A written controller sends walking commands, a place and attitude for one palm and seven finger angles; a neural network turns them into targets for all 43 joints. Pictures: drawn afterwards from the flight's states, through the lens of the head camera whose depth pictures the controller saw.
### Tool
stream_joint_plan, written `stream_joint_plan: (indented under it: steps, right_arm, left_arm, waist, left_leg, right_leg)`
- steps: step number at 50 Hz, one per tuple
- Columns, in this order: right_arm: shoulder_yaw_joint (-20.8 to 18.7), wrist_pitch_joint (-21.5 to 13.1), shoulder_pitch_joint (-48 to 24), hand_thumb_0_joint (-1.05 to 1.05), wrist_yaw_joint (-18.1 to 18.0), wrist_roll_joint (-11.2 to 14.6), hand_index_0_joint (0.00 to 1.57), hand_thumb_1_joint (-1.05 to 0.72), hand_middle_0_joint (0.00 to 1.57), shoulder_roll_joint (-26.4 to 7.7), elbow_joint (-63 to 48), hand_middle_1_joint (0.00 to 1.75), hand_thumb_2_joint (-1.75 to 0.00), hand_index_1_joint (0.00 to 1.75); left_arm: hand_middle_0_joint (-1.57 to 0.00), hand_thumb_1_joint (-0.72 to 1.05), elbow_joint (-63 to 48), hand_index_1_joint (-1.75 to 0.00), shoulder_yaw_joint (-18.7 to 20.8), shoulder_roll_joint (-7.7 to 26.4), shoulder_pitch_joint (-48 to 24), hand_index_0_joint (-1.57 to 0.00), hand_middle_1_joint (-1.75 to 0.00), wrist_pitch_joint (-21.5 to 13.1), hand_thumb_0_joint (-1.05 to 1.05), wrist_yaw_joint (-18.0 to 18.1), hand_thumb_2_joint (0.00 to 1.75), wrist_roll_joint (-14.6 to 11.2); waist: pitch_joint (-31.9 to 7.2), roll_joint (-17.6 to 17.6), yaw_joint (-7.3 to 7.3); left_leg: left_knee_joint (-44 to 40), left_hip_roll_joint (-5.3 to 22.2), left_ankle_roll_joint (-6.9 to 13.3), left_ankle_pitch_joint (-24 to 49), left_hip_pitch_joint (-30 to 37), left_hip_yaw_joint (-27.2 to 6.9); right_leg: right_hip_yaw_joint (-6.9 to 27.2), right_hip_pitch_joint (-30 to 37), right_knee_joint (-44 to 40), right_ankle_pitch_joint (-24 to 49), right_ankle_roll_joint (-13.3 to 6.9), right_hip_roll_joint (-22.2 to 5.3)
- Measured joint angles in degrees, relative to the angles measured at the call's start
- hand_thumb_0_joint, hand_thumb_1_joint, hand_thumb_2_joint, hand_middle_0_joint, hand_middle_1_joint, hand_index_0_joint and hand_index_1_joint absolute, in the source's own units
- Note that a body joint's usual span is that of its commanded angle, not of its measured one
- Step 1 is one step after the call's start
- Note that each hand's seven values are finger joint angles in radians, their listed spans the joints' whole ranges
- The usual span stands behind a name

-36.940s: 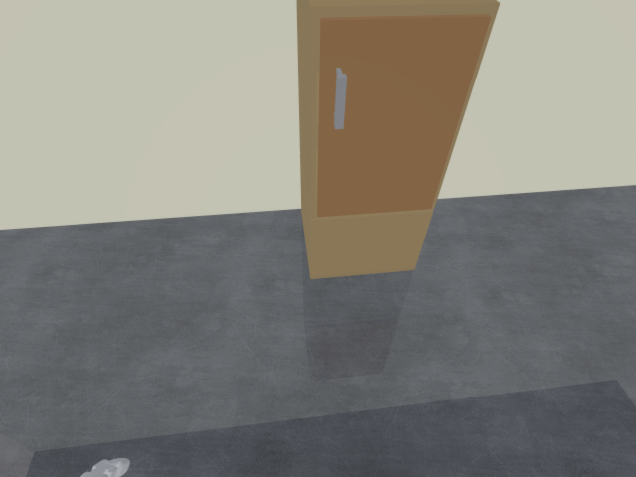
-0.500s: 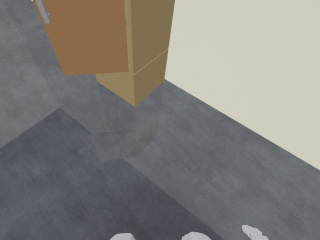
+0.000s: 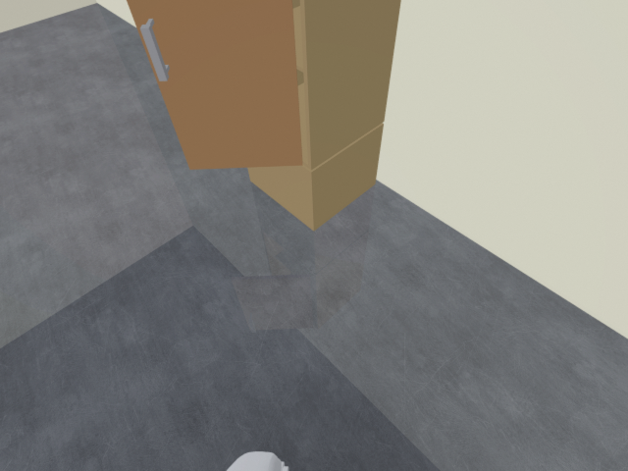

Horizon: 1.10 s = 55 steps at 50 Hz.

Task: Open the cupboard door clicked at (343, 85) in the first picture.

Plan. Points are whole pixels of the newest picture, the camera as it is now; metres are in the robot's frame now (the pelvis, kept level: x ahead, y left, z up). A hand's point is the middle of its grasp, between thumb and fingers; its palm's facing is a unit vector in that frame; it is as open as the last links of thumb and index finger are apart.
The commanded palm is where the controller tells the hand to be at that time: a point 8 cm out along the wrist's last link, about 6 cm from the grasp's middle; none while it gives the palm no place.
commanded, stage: take the last steps up to it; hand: left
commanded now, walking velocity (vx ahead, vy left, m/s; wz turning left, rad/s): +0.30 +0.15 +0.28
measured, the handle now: (157, 50) +1.03 +0.45 +0.02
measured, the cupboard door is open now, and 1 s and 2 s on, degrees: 48 48 48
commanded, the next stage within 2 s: come to a stop and stand still in 1.32 s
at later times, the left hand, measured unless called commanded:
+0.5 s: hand out of the picture +0.06 +0.31 -0.18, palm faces +0.18 -0.97 -0.16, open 7.4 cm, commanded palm none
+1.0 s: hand (174, 320) +0.38 +0.29 -0.18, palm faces +0.07 -0.99 -0.13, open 7.3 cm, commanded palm none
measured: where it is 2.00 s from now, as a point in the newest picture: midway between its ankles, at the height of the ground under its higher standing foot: (277, 384)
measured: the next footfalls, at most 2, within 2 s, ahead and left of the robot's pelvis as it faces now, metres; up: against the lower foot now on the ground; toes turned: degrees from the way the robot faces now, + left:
left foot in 0.30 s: +0.10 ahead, +0.17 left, +0.00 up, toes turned +11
right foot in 0.94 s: +0.34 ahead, +0.05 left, +0.00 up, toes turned +0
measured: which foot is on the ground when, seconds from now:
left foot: up 0.00-0.28, down 0.30-0.94, up 0.96-1.00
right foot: down 0.00-0.30, up 0.32-0.92, down 0.94-1.00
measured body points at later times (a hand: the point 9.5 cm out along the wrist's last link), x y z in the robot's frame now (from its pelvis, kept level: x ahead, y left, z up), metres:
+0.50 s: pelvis +0.08 +0.11 +0.00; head +0.10 +0.14 +0.45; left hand +0.06 +0.36 -0.17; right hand +0.16 -0.11 -0.13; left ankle +0.06 +0.17 -0.74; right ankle +0.08 -0.03 -0.65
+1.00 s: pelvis +0.26 +0.12 -0.02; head +0.30 +0.13 +0.43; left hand +0.38 +0.34 -0.16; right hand +0.13 -0.07 -0.16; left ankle +0.09 +0.19 -0.67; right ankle +0.30 +0.05 -0.74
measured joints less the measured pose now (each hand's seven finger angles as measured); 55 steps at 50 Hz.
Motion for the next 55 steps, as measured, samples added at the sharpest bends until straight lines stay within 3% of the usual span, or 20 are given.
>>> stream_joint_plan:
  steps: [10,15,16,18,20,22,30,38,43,46,48,50,51,53,55]
  right_arm:
    - [0.36,-0.7,-2.39,0.01,1.45,-0.28,0.19,-0.91,0.19,0.12,0.65,0.3,-0.9,0.3]
    - [1.11,-3.18,-4.25,0.01,1.85,-0.28,0.19,-0.91,0.19,0.39,-1.82,0.3,-0.9,0.3]
    - [1.06,-4.18,-4.48,0.01,1.57,-0.5,0.19,-0.91,0.19,0.42,-2.39,0.3,-0.9,0.3]
    - [1.41,-5.43,-4.31,0.01,0.69,-0.72,0.19,-0.91,0.19,1.19,-3.04,0.3,-0.9,0.3]
    - [2.01,-6.01,-2.72,0.01,-0.06,-0.77,0.2,-0.91,0.2,2.11,-3.11,0.3,-0.9,0.3]
    - [2.54,-6.37,-0.55,0.0,-0.62,-0.74,0.2,-0.91,0.2,3.03,-2.32,0.3,-0.9,0.3]
    - [2.82,-7.4,9.05,0.0,-1.72,-0.21,0.2,-0.93,0.2,4.0,3.66,0.3,-0.9,0.3]
    - [3.84,-7.95,17.07,0.01,-2.65,-0.73,0.2,-0.92,0.2,6.16,7.92,0.3,-0.9,0.3]
    - [4.55,-7.99,20.36,0.01,-2.93,-1.03,0.2,-0.91,0.2,7.42,10.07,0.3,-0.9,0.3]
    - [4.58,-7.41,21.44,0.01,-2.85,-0.7,0.2,-0.91,0.2,8.19,11.49,0.3,-0.9,0.3]
    - [4.23,-6.68,21.25,0.01,-2.53,0.11,0.2,-0.91,0.2,8.78,12.09,0.3,-0.9,0.3]
    - [3.49,-5.61,18.84,0.01,-2.05,0.46,0.2,-0.91,0.2,8.3,11.48,0.3,-0.9,0.3]
    - [3.06,-5.21,17.26,0.01,-1.84,0.35,0.2,-0.91,0.2,7.92,10.74,0.3,-0.9,0.3]
    - [2.49,-4.87,13.61,0.01,-1.51,-0.07,0.2,-0.91,0.2,7.21,8.7,0.3,-0.9,0.3]
    - [2.01,-5.02,10.01,0.01,-1.16,-0.4,0.2,-0.91,0.2,6.65,6.49,0.3,-0.9,0.3]
  left_arm:
    - [-0.2,0.92,4.63,-0.3,1.33,1.78,6.52,-0.2,-0.3,-1.88,0.0,-0.94,0.9,0.72]
    - [-0.2,0.91,7.82,-0.3,2.17,3.38,10.37,-0.2,-0.3,-0.78,0.0,-1.57,0.9,0.71]
    - [-0.2,0.91,8.42,-0.3,2.23,3.56,10.54,-0.2,-0.3,-0.16,0.0,-1.74,0.9,0.51]
    - [-0.2,0.91,9.33,-0.3,2.18,3.98,9.68,-0.2,-0.3,1.28,0.01,-1.68,0.9,0.43]
    - [-0.2,0.91,9.41,-0.3,2.13,4.17,8.24,-0.2,-0.3,1.68,0.01,-1.65,0.9,0.49]
    - [-0.2,0.91,8.7,-0.3,2.11,4.15,6.11,-0.2,-0.3,1.42,0.01,-1.83,0.9,0.61]
    - [-0.19,0.92,4.45,-0.3,1.72,2.54,-2.05,-0.2,-0.3,0.22,0.0,-2.07,0.9,0.31]
    - [-0.19,0.91,3.58,-0.3,1.17,1.3,-7.7,-0.2,-0.3,0.7,0.0,-2.12,0.9,0.02]
    - [-0.19,0.91,2.56,-0.3,0.31,0.1,-10.49,-0.2,-0.3,0.47,0.0,-2.33,0.9,-0.09]
    - [-0.19,0.91,1.59,-0.3,-0.1,-0.44,-10.66,-0.2,-0.3,-0.75,0.0,-2.26,0.9,-0.18]
    - [-0.2,0.91,1.11,-0.3,0.12,-0.65,-9.57,-0.2,-0.3,-2.33,0.0,-2.02,0.9,-0.21]
    - [-0.2,0.91,1.28,-0.3,0.28,-1.12,-7.62,-0.2,-0.3,-2.94,0.0,-1.47,0.9,-0.67]
    - [-0.2,0.91,1.72,-0.3,0.39,-1.28,-6.38,-0.2,-0.3,-2.96,0.0,-1.17,0.9,-0.75]
    - [-0.2,0.93,2.55,-0.3,1.77,-1.17,-3.84,-0.2,-0.3,-3.52,-0.01,-0.07,0.9,-1.47]
    - [-0.2,0.96,3.48,-0.3,2.6,0.41,-1.98,-0.2,-0.3,-4.12,-0.03,0.53,0.9,-1.24]
  waist:
    - [-0.59,-2.75,3.56]
    - [-1.5,-4.27,4.55]
    - [-1.46,-4.26,4.19]
    - [-1.06,-4.63,4.14]
    - [-1.45,-4.44,3.73]
    - [-1.68,-4.12,3.27]
    - [-2.05,-3.13,1.24]
    - [-1.37,-2.44,-2.28]
    - [-0.23,-1.19,-3.99]
    - [0.39,-0.91,-3.71]
    - [0.41,-1.63,-2.57]
    - [1.03,-0.96,-2.15]
    - [1.11,-0.73,-2.06]
    - [0.93,-0.65,-2.01]
    - [0.53,-0.99,-1.54]
  left_leg:
    - [-12.85,2.41,-0.03,1.65,2.94,3.67]
    - [-28.06,2.16,1.8,6.07,8.49,5.75]
    - [-27.53,1.72,3.08,9.25,8.04,5.86]
    - [-25.07,0.87,5.69,8.37,8.1,6.75]
    - [-26.91,0.29,7.03,7.57,9.97,7.05]
    - [-30.88,-0.47,7.29,8.7,12.65,6.87]
    - [-43.77,-3.51,9.02,11.58,22.62,6.21]
    - [-46.42,-4.39,8.92,7.95,28.88,6.12]
    - [-44.79,-3.39,7.99,3.58,31.44,6.05]
    - [-37.39,-2.17,6.47,-0.29,30.81,6.63]
    - [-20.04,-1.51,4.39,-1.92,24.41,6.8]
    - [-0.65,-0.35,3.96,-2.93,15.7,4.45]
    - [4.61,0.52,3.8,-1.74,11.77,3.7]
    - [7.61,2.92,3.2,1.63,4.76,2.62]
    - [4.22,5.23,2.43,4.29,-0.26,2.1]
  right_leg:
    - [-3.89,4.32,-3.64,-0.27,2.57,-2.91]
    - [-4.35,3.84,1.84,-4.65,5.23,-5.9]
    - [-3.52,1.88,7.44,-7.86,4.76,-6.33]
    - [0.47,-4.22,22.46,-12.43,3.05,-5.43]
    - [1.69,-10.27,33.61,-10.74,1.85,-4.18]
    - [1.81,-14.99,38.55,-6.25,1.46,-3.58]
    - [3.66,-24.72,35.56,5.68,1.9,-2.27]
    - [2.1,-24.18,26.22,8.04,0.31,-0.57]
    - [-0.03,-20.2,18.11,5.58,-2.18,1.48]
    - [-1.44,-13.81,10.34,4.88,-4.14,3.66]
    - [-1.04,-10.41,8.18,1.48,-4.71,3.98]
    - [-1.4,-8.38,8.09,-0.17,-4.56,4.75]
    - [-1.53,-6.95,6.63,0.28,-4.16,4.99]
    - [-1.66,-4.24,2.71,1.47,-3.7,5.41]
    - [-1.61,-1.81,-0.99,2.23,-3.76,5.53]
